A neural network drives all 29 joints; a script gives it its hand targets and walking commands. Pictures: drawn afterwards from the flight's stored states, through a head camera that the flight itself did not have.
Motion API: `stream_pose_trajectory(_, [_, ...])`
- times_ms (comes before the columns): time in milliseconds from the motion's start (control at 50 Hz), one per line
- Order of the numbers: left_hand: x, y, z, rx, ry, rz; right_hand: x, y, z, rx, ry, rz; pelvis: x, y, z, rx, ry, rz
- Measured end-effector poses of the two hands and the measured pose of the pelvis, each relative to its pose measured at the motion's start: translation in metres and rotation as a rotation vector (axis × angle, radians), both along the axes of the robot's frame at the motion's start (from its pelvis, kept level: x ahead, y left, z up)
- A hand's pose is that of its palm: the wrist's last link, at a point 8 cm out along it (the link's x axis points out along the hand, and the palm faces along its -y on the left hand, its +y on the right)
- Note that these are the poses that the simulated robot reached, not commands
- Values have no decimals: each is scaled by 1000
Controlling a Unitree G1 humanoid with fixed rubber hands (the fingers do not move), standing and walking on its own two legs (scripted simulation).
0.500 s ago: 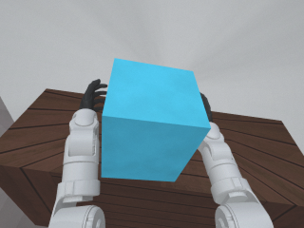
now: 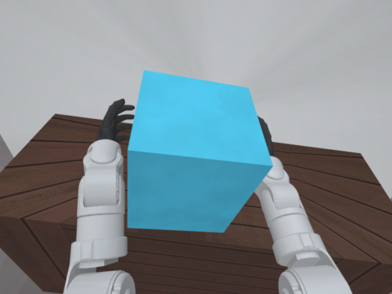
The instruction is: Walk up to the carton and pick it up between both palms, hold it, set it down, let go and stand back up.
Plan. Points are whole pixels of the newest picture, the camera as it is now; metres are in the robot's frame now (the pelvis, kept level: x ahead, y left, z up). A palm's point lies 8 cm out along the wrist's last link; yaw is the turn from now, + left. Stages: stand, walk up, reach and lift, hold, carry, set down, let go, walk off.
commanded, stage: reach and lift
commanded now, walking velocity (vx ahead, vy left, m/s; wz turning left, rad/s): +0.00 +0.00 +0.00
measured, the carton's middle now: (187, 158) +0.37 +0.00 +0.13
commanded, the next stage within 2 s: hold in 0.32 s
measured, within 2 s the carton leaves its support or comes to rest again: neither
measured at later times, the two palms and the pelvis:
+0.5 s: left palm (105, 134) +0.37 +0.15 +0.20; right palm (262, 148) +0.36 -0.15 +0.17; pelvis +0.00 +0.00 +0.00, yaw +0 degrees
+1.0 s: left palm (96, 135) +0.34 +0.16 +0.21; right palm (262, 145) +0.35 -0.14 +0.19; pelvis -0.02 +0.00 +0.00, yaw +0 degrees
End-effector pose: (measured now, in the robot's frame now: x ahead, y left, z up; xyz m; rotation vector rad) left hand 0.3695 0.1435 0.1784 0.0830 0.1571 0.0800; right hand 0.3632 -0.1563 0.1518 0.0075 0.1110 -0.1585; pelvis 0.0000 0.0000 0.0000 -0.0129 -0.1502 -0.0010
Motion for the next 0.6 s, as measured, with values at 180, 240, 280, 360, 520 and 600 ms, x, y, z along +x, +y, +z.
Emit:
stream_pose_trajectory(180, [-4,1,11,5,-20,7,-1,1,9,-3,-23,5,-2,-1,0,0,-3,1])
stream_pose_trajectory(240, [-4,2,12,1,-15,9,-1,2,11,-9,-18,7,-3,-1,0,2,-7,1])
stream_pose_trajectory(280, [-3,2,12,-2,-6,10,0,2,11,-11,-10,8,-4,-1,0,2,-11,1])
stream_pose_trajectory(360, [-2,3,11,-6,2,10,1,3,11,-9,-4,9,-6,-2,0,2,-9,1])
stream_pose_trajectory(520, [-4,3,18,1,-23,12,1,3,19,-1,-31,12,-4,-1,0,0,-8,4])
stream_pose_trajectory(600, [-9,3,23,5,-36,16,-2,3,24,0,-46,16,-4,-1,-1,-1,-19,6])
